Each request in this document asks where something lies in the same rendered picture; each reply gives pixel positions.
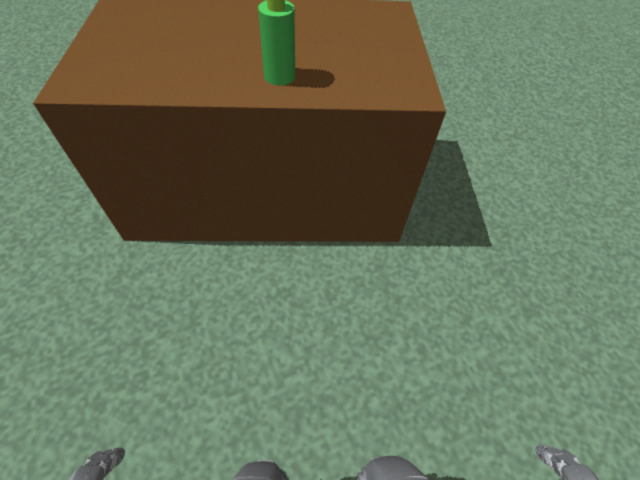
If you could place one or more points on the bottle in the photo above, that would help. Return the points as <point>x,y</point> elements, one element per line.
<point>277,30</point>

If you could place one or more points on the right robot hand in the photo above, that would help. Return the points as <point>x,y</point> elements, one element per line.
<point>564,464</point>

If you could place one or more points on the left robot hand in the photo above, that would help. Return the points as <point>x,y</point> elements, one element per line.
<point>99,465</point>

